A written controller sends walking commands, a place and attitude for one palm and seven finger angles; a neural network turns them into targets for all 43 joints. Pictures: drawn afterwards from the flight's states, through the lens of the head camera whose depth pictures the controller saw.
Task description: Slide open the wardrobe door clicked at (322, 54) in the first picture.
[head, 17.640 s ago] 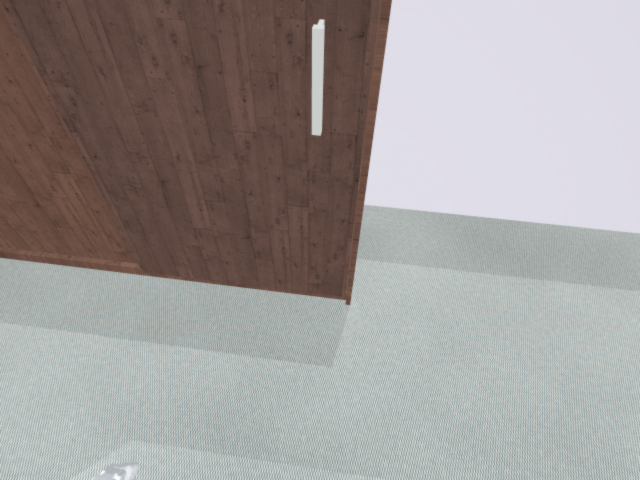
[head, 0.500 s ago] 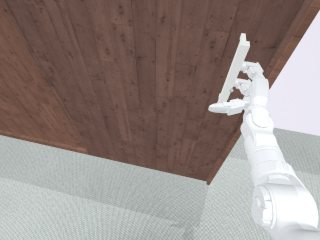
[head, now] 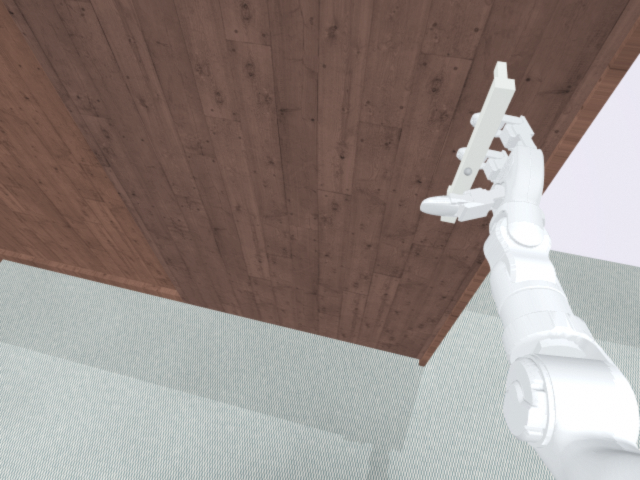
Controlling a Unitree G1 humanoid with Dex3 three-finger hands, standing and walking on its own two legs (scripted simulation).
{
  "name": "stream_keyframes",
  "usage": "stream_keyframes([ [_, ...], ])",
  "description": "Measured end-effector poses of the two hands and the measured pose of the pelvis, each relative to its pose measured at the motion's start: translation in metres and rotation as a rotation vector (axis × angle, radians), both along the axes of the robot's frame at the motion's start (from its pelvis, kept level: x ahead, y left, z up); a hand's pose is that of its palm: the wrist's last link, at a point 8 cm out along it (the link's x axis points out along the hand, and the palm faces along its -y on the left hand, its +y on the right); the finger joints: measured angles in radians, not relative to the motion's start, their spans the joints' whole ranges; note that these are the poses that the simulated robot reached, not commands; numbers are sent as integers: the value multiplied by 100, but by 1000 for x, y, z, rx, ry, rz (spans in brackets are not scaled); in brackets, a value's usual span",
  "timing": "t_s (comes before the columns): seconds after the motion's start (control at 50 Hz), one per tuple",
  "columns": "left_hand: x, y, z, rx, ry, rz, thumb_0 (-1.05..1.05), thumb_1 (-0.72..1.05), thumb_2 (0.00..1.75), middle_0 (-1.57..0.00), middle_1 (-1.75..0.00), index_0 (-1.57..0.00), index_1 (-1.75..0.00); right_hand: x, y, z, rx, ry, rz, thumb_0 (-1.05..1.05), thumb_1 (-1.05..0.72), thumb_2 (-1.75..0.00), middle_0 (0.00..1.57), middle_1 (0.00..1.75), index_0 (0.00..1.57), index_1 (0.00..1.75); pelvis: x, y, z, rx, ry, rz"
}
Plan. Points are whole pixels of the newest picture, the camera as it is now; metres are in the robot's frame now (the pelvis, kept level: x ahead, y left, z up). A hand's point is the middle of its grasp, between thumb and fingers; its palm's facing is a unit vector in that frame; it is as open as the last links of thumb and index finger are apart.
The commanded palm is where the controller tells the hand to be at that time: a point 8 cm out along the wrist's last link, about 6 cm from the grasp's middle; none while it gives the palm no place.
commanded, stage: slide the fingers in behind the handle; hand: right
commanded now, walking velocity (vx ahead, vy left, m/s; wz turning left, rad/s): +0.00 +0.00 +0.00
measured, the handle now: (471, 151) +0.53 -0.11 +0.13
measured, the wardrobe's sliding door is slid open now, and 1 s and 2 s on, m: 0.00 0.00 0.00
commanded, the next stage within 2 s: grip the handle and tug to test in 0.34 s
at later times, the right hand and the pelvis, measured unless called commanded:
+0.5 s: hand (460, 173) +0.48 -0.10 +0.13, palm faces +0.09 +1.00 +0.01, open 13.9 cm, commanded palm +0.44 -0.15 +0.13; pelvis +0.00 +0.00 +0.00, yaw +0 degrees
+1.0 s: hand (464, 169) +0.49 -0.10 +0.13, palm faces +0.08 +1.00 +0.01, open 7.4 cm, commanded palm +0.45 -0.15 +0.13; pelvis +0.00 +0.00 +0.00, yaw +0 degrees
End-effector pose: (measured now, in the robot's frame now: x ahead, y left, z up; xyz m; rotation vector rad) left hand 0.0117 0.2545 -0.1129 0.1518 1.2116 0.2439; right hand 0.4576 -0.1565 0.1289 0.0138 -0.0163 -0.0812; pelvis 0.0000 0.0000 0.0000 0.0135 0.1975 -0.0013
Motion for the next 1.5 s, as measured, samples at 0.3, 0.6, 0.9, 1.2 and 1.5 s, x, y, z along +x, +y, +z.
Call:
stream_keyframes([
  [0.3, 25, -10, 0, -19, -70, -16, 0, 90, 90, -20, -30, -20, -30, -5, 12, 0, -3, -7, 4, -1, 50, -30, 30, 120, 30, 120, 3, -5, 0, -2, -10, 8],
  [0.6, 15, -6, -1, -7, -47, -18, 0, 90, 90, -20, -30, -20, -30, -5, 7, 2, -5, -7, -6, -1, 41, -34, 31, 122, 31, 121, -2, -2, 0, -2, -9, 2],
  [0.9, -3, -1, 0, 9, -4, 5, 0, 90, 90, -20, -30, -20, -30, 4, 7, -1, -8, -1, -1, -1, -18, -59, 37, 130, 37, 130, -3, -2, -1, 0, 5, 4],
  [1.2, 11, -7, 0, -4, -34, -1, 0, 90, 90, -20, -30, -20, -30, 1, 17, -4, 17, 11, 28, -1, -72, -84, 44, 139, 44, 139, 1, -4, 0, 0, -1, 9],
  [1.5, 8, -7, 0, -5, -37, 2, 0, 90, 90, -20, -30, -20, -30, 0, 18, -3, -7, 18, 9, -1, -73, -86, 43, 140, 44, 140, -3, -2, 0, -2, -5, 10],
])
